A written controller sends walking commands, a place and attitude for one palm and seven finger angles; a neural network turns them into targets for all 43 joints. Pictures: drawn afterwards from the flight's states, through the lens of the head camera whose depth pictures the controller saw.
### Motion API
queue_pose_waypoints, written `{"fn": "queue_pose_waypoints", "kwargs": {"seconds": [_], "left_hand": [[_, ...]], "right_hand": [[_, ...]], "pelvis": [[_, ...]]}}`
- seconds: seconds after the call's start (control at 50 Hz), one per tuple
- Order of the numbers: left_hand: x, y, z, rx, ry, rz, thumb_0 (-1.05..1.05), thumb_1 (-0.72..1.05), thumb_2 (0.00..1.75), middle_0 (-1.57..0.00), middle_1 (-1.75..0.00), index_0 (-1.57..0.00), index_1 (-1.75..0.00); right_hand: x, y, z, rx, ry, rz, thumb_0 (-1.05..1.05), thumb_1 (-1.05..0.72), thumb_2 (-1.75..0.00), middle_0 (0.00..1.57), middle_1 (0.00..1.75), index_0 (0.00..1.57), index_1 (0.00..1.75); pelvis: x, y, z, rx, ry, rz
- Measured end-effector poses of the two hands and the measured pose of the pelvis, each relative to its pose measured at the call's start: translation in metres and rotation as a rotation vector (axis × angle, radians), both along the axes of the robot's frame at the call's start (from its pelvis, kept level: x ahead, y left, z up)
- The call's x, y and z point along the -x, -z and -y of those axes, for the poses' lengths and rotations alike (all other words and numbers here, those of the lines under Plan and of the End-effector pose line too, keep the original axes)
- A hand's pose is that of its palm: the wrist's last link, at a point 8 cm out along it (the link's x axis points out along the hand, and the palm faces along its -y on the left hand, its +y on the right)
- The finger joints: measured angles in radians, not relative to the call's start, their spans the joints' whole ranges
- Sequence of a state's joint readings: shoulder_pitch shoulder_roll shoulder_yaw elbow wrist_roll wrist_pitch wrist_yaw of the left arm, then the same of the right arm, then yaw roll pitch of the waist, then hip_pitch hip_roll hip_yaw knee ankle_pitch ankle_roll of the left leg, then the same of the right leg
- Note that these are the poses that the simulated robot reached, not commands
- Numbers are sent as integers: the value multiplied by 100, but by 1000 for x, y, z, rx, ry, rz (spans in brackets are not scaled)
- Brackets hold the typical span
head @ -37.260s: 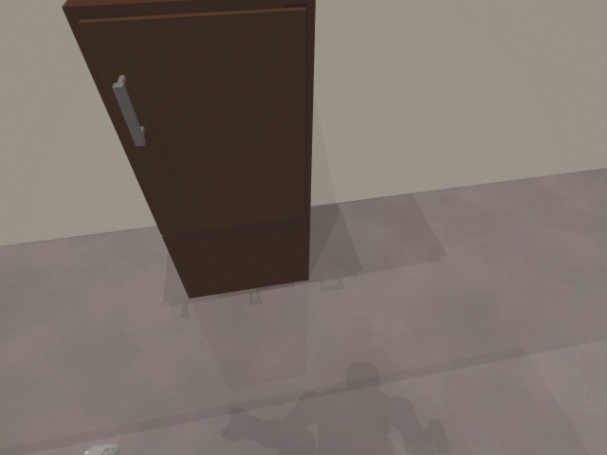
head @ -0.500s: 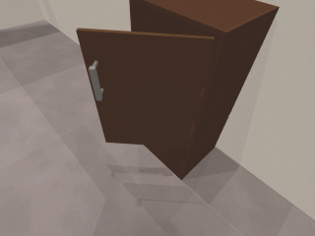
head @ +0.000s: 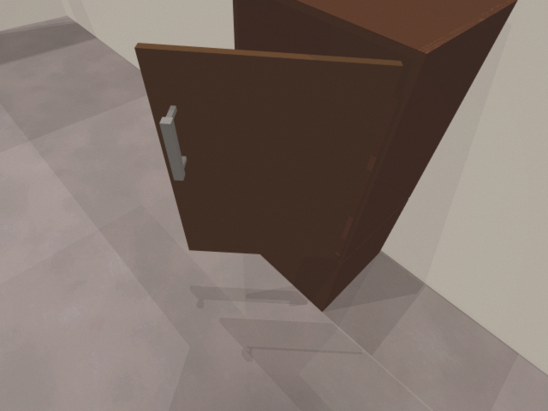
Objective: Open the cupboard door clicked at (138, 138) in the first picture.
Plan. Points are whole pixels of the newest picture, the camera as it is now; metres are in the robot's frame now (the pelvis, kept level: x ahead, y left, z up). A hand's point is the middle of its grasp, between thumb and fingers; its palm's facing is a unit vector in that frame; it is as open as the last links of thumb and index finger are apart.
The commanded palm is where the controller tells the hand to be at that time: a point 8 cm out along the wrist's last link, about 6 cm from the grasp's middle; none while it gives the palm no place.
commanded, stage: come to a stop and stand still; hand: left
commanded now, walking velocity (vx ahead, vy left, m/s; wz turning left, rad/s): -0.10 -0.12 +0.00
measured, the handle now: (176, 144) +0.55 +0.22 +0.06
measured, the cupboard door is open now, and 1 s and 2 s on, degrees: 44 44 44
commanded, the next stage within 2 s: look again from close up in 1.18 s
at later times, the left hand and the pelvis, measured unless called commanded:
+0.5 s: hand out of the picture +0.04 +0.15 -0.17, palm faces +0.01 -0.97 -0.25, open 7.3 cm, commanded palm none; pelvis +0.00 -0.03 +0.00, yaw -1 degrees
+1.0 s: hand out of the picture +0.00 +0.10 -0.17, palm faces +0.03 -0.97 -0.22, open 7.3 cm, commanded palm none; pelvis +0.00 -0.07 +0.00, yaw +1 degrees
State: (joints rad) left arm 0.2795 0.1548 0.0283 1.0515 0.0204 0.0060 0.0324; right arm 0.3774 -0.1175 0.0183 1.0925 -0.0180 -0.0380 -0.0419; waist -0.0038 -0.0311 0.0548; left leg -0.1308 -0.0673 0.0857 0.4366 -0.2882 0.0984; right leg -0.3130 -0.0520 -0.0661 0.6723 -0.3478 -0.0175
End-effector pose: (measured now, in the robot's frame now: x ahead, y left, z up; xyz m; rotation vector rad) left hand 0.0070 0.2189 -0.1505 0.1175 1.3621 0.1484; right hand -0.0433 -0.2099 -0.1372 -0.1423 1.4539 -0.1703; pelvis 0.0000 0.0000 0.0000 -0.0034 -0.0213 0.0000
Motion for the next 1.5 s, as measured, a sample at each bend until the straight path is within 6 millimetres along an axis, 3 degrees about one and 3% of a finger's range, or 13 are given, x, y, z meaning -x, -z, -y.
{"fn": "queue_pose_waypoints", "kwargs": {"seconds": [0.16, 0.28, 0.38, 0.56, 0.74, 0.92, 1.06, 1.2, 1.5], "left_hand": [[-50, -7, -3, -40, 32, 83, 1, 93, 90, -19, -30, -20, -29], [-60, -9, 6, -43, 42, 108, 0, 93, 90, -19, -30, -20, -29], [-50, -9, 10, -65, 45, 121, 0, 93, 90, -20, -30, -20, -29], [-10, -21, 22, -85, 45, 69, 0, 92, 90, -20, -30, -20, -29], [15, -22, 41, -79, 18, 11, 0, 91, 90, -20, -30, -20, -29], [12, -18, 62, -55, 11, 0, 0, 91, 90, -20, -30, -20, -29], [4, -16, 68, -55, 7, 3, 1, 92, 90, -20, -30, -20, -29], [-1, -15, 71, -55, -1, 7, 1, 93, 90, -20, -30, -20, -29], [3, -13, 69, -41, -20, -7, 1, 92, 90, -20, -30, -20, -29]], "right_hand": [[-29, 12, -14, -48, 28, 30, 1, -91, -90, 20, 30, 20, 30], [-36, 13, 3, -24, 30, 46, 3, -93, -90, 20, 30, 20, 30], [-48, 15, 24, -8, 0, 121, 2, -93, -90, 20, 30, 20, 30], [-70, 16, 49, -33, -41, 226, 1, -92, -90, 19, 30, 20, 30], [-51, 16, 69, -41, -61, 147, 1, -91, -90, 19, 30, 20, 30], [-18, 15, 78, -46, -44, 23, 1, -91, -90, 19, 30, 20, 30], [-5, 14, 77, -58, -27, -23, 1, -91, -90, 19, 30, 20, 30], [-9, 13, 72, -67, -24, -25, 1, -91, -90, 19, 30, 20, 30], [-39, 12, 68, -53, -44, 33, 0, -91, -90, 19, 30, 20, 30]], "pelvis": [[-10, 2, 2, -8, 8, 8], [-6, 2, 8, -11, 16, 8], [-2, 6, 15, -10, 4, 6], [4, 2, 33, -21, 9, 21], [7, -1, 53, -24, -2, 12], [5, -3, 68, -22, -13, 6], [0, -3, 75, -19, -16, 3], [-4, -3, 78, -16, -19, -1], [-10, -3, 73, -14, -21, -1]]}}
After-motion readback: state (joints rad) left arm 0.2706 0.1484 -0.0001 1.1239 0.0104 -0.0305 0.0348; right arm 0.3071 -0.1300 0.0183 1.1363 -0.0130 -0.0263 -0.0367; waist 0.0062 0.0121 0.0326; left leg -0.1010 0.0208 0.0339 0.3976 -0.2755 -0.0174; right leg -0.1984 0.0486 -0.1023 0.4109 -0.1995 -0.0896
